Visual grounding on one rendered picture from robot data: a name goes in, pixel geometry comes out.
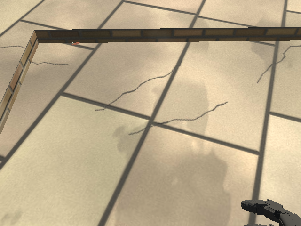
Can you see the right robot hand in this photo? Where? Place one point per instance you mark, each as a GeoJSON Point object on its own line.
{"type": "Point", "coordinates": [271, 210]}

